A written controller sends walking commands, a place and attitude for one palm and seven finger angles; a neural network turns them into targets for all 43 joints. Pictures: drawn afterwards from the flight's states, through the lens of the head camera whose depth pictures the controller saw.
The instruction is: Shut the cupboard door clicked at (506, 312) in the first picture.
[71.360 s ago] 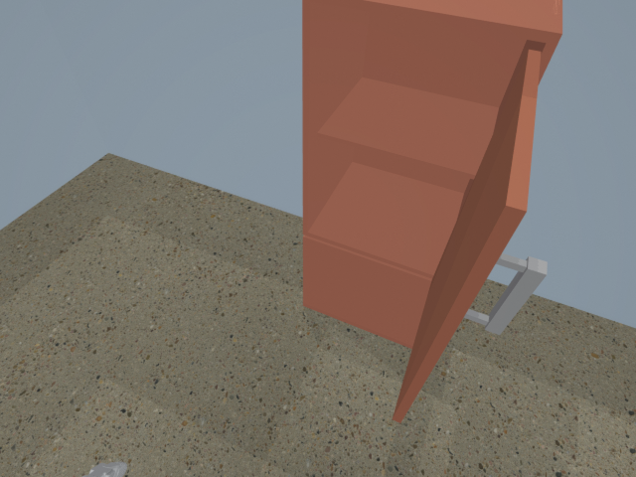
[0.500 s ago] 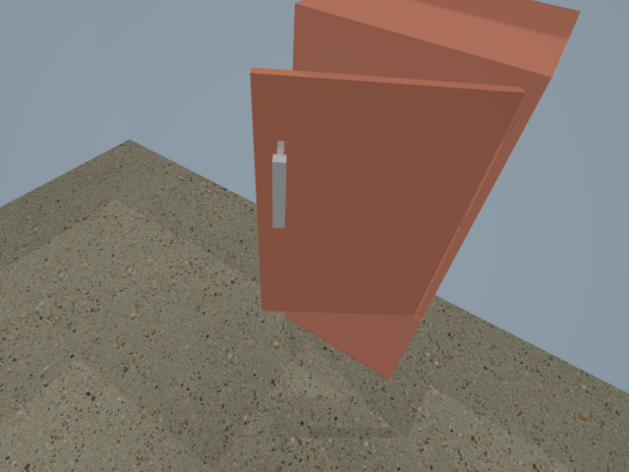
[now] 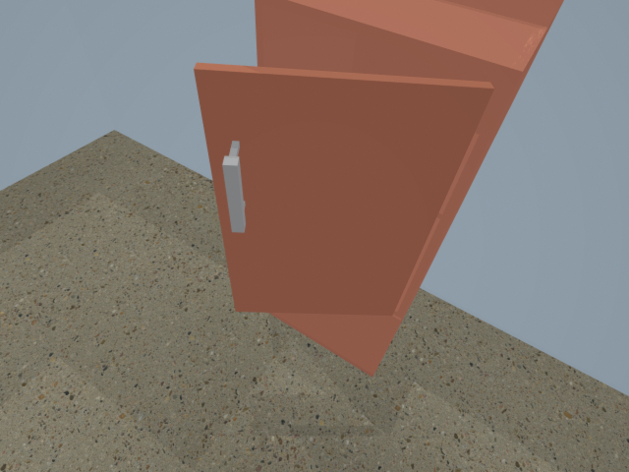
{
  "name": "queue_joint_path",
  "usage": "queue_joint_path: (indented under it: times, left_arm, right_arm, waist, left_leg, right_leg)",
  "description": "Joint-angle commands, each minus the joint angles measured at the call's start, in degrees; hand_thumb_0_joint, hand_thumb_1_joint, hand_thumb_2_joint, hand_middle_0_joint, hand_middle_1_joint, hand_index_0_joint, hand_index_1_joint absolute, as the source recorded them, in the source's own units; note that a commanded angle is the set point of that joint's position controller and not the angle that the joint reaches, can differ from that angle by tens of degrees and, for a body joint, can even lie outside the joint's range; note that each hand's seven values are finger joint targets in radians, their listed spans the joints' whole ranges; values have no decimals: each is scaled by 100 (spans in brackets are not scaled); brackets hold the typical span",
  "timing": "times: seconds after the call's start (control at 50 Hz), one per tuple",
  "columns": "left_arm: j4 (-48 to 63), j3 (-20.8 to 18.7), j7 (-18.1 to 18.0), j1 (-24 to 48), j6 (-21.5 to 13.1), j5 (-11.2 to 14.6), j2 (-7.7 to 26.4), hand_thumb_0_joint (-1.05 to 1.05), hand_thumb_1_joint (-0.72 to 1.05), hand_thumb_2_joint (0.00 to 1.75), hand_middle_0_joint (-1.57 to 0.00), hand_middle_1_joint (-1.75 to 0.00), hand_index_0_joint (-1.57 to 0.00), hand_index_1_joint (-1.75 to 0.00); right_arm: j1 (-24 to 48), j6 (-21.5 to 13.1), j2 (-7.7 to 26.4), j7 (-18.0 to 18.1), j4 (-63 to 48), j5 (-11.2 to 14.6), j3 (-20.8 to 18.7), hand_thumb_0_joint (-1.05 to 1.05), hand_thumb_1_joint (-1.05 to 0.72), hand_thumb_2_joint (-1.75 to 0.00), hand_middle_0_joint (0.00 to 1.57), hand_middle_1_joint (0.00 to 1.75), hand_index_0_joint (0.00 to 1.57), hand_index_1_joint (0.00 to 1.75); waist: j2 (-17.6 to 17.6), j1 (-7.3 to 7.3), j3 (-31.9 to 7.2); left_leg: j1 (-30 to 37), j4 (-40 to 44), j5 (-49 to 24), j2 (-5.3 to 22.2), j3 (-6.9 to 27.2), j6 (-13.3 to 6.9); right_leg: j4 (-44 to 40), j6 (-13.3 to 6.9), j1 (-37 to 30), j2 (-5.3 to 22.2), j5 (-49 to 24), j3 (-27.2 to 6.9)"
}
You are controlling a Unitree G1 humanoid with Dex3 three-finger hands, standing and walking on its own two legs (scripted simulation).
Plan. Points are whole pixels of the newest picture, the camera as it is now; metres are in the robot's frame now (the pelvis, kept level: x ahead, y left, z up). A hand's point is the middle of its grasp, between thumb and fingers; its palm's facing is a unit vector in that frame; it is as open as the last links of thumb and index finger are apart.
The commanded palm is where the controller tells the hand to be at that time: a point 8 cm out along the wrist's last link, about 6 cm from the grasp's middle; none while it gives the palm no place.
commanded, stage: shuffle to correct the standing spot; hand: left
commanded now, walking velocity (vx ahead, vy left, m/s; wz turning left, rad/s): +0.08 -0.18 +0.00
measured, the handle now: (236, 188) +0.49 +0.15 +0.08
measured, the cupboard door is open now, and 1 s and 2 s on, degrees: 33 33 33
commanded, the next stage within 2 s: come to a stop and stand still in 0.04 s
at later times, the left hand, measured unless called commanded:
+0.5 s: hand out of the picture +0.02 +0.09 -0.19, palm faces +0.12 -0.99 -0.09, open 7.3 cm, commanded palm none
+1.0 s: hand out of the picture +0.04 +0.15 -0.17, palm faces +0.06 -0.97 -0.22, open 7.4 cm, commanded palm none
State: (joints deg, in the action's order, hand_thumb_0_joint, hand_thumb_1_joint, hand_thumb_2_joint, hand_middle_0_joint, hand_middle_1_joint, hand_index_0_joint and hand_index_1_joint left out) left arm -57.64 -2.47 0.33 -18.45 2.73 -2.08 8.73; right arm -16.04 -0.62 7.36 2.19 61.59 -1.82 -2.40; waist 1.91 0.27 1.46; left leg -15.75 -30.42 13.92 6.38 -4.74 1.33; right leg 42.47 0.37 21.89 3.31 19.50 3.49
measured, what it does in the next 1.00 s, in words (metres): steps on the spot: right foot, then left foot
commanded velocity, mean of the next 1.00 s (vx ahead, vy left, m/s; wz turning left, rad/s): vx -0.02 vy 0.03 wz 0.00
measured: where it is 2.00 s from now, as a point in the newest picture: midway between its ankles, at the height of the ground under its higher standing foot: outside the picture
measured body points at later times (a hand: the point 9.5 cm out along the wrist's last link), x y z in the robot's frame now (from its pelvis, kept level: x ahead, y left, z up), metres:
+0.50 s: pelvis +0.04 -0.05 +0.00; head +0.05 -0.02 +0.45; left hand +0.02 +0.14 -0.18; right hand +0.11 -0.28 -0.13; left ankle +0.06 +0.01 -0.74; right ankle +0.04 -0.16 -0.74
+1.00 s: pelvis +0.01 -0.04 +0.00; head +0.00 -0.03 +0.45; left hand +0.03 +0.20 -0.15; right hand +0.06 -0.27 -0.15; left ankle +0.06 +0.01 -0.74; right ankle +0.04 -0.16 -0.74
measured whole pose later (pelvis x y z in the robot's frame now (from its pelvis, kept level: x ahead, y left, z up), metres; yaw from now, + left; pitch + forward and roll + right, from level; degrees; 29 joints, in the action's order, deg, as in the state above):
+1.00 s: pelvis +0.01 -0.04 +0.00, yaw +2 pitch -2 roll -1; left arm -55.3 0.1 -2.4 -18.4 0.9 -1.3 10.5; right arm -16.7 0.9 10.4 0.2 56.8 -1.1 -0.1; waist 0.0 -0.3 -0.5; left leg -14.9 -28.0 12.0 -2.7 -8.4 -6.3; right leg 29.9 -0.3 14.0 2.4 13.9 5.6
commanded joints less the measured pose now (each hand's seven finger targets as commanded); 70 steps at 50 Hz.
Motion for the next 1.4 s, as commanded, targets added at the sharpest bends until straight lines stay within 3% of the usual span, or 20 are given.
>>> queue_joint_path:
  times: [0.0,0.02,0.04,0.06,0.08,0.14,0.22,0.26,0.3,0.32,0.36,0.58,0.6,0.62,0.68,0.74,0.8,0.88,1.02,1.38]
  left_arm:
    - [15,-142,48,-1081,-112,6,253,0,90,90,-20,-30,-20,-30]
    - [-19,-206,1,-1298,-145,-29,523,0,90,90,-20,-30,-20,-30]
    - [50,-291,-75,-1348,-177,-79,1020,0,90,90,-20,-30,-20,-30]
    - [215,-279,-110,-1145,-160,-18,1039,0,90,90,-20,-30,-20,-30]
    - [351,-275,-110,-636,-166,-25,965,0,90,90,-20,-30,-20,-30]
    - [453,-155,-199,7,-280,-28,592,0,90,90,-20,-30,-20,-30]
    - [253,-27,-266,-324,-394,11,563,0,90,90,-20,-30,-20,-30]
    - [162,26,-240,-261,-409,101,581,0,90,90,-20,-30,-20,-30]
    - [113,63,-209,-491,-387,165,297,0,90,90,-20,-30,-20,-30]
    - [122,74,-233,-570,-349,144,231,0,90,90,-20,-30,-20,-30]
    - [-23,90,-280,-430,-303,116,299,0,90,90,-20,-30,-20,-30]
    - [-64,99,-279,-365,-299,78,344,0,90,90,-20,-30,-20,-30]
    - [-157,168,-494,-772,-353,45,533,0,90,90,-20,-30,-20,-30]
    - [-78,176,-483,-582,-462,52,668,0,90,90,-20,-30,-20,-30]
    - [231,163,-411,-169,-455,91,662,0,90,90,-20,-30,-20,-30]
    - [319,179,-357,-165,-349,75,576,0,90,90,-20,-30,-20,-30]
    - [325,192,-318,-328,-277,49,535,0,90,90,-20,-30,-20,-30]
    - [372,175,-291,-450,-244,42,547,0,90,90,-20,-30,-20,-30]
    - [406,187,-274,-387,-319,77,568,0,90,90,-20,-30,-20,-30]
    - [-147,283,-298,-674,-375,82,256,0,90,90,-20,-30,-20,-30]
  right_arm:
    - [98,78,1102,12,-404,-45,-340,0,-90,-90,20,30,20,30]
    - [69,105,822,-5,-468,-38,-293,0,-90,-90,20,30,20,30]
    - [59,130,332,-40,-650,7,-184,0,-90,-90,20,30,20,30]
    - [360,148,417,-56,-814,21,-176,0,-90,-90,20,30,20,30]
    - [206,140,453,-83,-809,18,-196,0,-90,-90,20,30,20,30]
    - [-77,137,440,-141,-606,-13,-173,0,-90,-90,20,30,20,30]
    - [-134,20,-50,-159,-466,66,82,0,-90,-90,20,30,20,30]
    - [-467,-20,-8,-114,-285,120,157,0,-90,-90,20,30,20,30]
    - [-360,-107,511,-49,-330,120,90,0,-90,-90,20,30,20,30]
    - [-202,-84,677,-23,-423,126,48,0,-90,-90,20,30,20,30]
    - [171,-44,552,5,-379,126,94,0,-90,-90,20,30,20,30]
    - [170,68,590,-45,-467,108,46,0,-90,-90,20,30,20,30]
    - [601,14,939,-68,-914,186,23,0,-90,-90,20,30,20,30]
    - [431,4,760,-89,-932,175,118,0,-90,-90,20,30,20,30]
    - [38,11,734,-119,-870,115,69,0,-90,-90,20,30,20,30]
    - [145,22,808,-138,-930,83,85,0,-90,-90,20,30,20,30]
    - [181,47,946,-156,-985,62,57,0,-90,-90,20,30,20,30]
    - [128,21,1010,-168,-962,55,60,0,-90,-90,20,30,20,30]
    - [-119,-39,898,-169,-772,66,118,0,-90,-90,20,30,20,30]
    - [-339,-70,647,-124,-181,127,157,0,-90,-90,20,30,20,30]
  waist:
    - [-645,-348,222]
    - [294,-486,281]
    - [2049,-537,334]
    - [1725,-585,312]
    - [1273,-270,287]
    - [859,59,241]
    - [-3,-70,156]
    - [-46,43,68]
    - [-745,-153,-77]
    - [-662,-268,-62]
    - [-923,-261,139]
    - [-103,-106,-106]
    - [-540,-207,-91]
    - [-443,23,-394]
    - [135,131,-598]
    - [-247,15,209]
    - [-142,-79,674]
    - [-271,-148,572]
    - [-152,-77,165]
    - [-334,-55,335]
  left_leg:
    - [-1571,565,1989,547,557,-532]
    - [-2043,-439,2207,13,116,-361]
    - [-2606,-2180,2261,-656,-500,-146]
    - [-2321,-3210,2085,-459,111,-307]
    - [-2219,-3593,1647,-356,175,-333]
    - [-1618,-3419,1099,-143,32,-244]
    - [-434,-827,755,-432,-84,-125]
    - [458,512,-138,-502,-7,-111]
    - [565,948,-1733,325,887,-443]
    - [158,903,-2220,661,1107,-689]
    - [-23,942,-2079,349,870,-625]
    - [275,952,-581,102,720,-494]
    - [495,-50,-969,143,508,-322]
    - [436,-70,-1097,-33,509,-210]
    - [449,365,-489,-46,645,-332]
    - [-161,983,203,125,1005,-468]
    - [-762,1523,1463,196,1228,-515]
    - [-907,1783,1803,226,1309,-541]
    - [-397,1612,1177,103,1138,-504]
    - [-272,1707,1062,127,1044,-456]
  right_leg:
    - [-1292,78,-1558,-321,-361,459]
    - [-1978,-31,-1773,41,257,-23]
    - [-3139,-472,-1549,1307,1564,-1858]
    - [-3601,-857,-764,1671,2037,-2317]
    - [-3537,-998,-562,1514,1884,-1981]
    - [-2993,-986,-336,1089,234,-940]
    - [-2568,-1053,-554,1096,-1337,-864]
    - [-2207,-788,-440,793,-1557,-653]
    - [-1790,-333,-647,344,-1528,-429]
    - [-1816,-188,-1044,272,-1112,-255]
    - [-1801,-173,-1226,329,-1441,-350]
    - [-2006,-304,-985,502,-1220,-575]
    - [-2146,-263,-700,690,-2202,-840]
    - [-2013,-409,-934,923,-2981,-967]
    - [-1769,-502,-950,696,-1347,-735]
    - [-1724,-383,-603,343,-230,-430]
    - [-1630,-310,-616,169,2,-280]
    - [-1525,-275,-848,115,-117,-201]
    - [-1848,-335,-847,260,-260,-385]
    - [-2065,-266,-908,283,-603,-387]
